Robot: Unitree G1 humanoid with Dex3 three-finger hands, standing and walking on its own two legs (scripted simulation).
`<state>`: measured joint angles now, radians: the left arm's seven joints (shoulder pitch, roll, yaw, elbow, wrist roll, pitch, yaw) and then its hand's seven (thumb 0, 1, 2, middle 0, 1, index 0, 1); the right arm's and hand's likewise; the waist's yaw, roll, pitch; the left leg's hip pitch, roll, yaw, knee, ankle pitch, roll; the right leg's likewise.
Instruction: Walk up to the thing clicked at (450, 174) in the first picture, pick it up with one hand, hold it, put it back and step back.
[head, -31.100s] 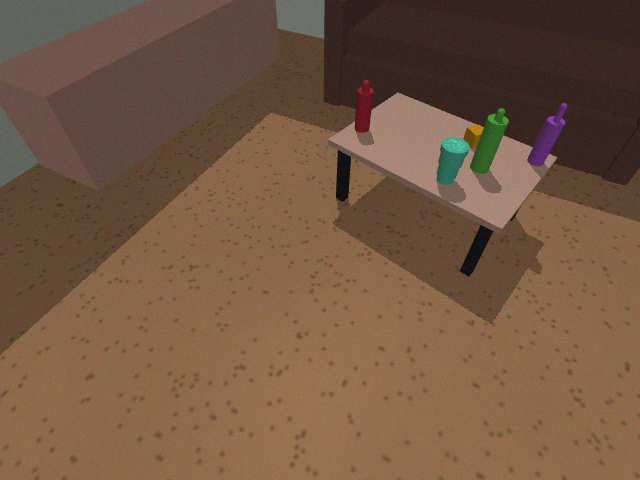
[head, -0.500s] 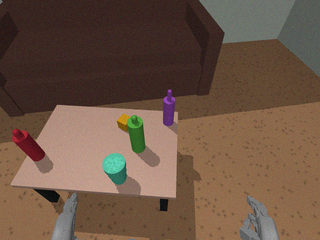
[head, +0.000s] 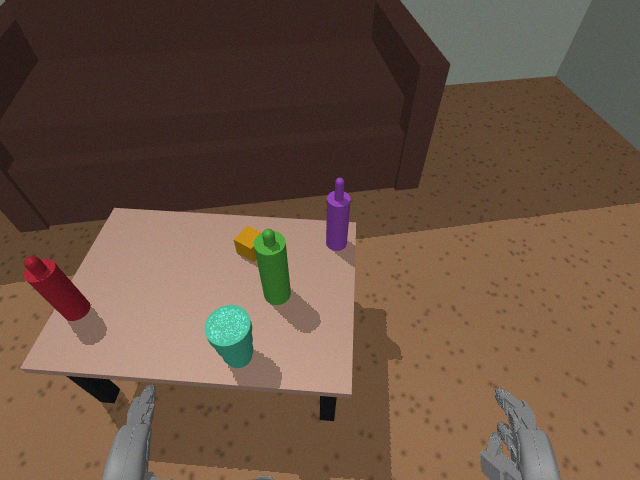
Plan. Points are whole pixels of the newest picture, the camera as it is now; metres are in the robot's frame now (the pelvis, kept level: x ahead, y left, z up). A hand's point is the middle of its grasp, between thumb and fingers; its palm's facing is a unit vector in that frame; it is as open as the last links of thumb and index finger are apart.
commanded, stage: home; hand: left
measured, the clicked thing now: (233, 341) +0.44 +0.20 -0.32
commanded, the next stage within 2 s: stand in 0.06 s
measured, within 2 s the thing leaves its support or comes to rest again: neither
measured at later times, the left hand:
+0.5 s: hand out of the picture +0.11 +0.25 -0.11, palm faces -0.02 -0.93 -0.36, open 12.0 cm
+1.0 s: hand out of the picture +0.05 +0.25 -0.10, palm faces +0.01 -0.94 -0.34, open 7.4 cm
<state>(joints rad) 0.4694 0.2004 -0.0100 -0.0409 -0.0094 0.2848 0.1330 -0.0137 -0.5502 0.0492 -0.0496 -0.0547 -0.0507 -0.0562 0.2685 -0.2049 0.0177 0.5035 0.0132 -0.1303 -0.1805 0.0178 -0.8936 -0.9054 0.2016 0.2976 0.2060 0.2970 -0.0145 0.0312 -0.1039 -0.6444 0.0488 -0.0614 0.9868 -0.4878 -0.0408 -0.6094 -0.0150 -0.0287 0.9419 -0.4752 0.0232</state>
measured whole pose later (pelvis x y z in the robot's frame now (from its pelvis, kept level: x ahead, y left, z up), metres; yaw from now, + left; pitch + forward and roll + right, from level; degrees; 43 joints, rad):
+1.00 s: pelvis -0.01 +0.00 +0.06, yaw +1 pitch -4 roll +0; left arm 0.15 0.32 0.01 1.12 0.02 -0.01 0.01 0.00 0.90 0.89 -0.20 -0.30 -0.20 -0.30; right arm 0.16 -0.31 -0.02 1.10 -0.02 0.00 0.00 0.01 -0.90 -0.90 0.20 0.30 0.21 0.30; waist 0.01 0.01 0.04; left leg -0.14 0.02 -0.03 0.42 -0.21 -0.03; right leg -0.12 -0.05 -0.02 0.42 -0.23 0.03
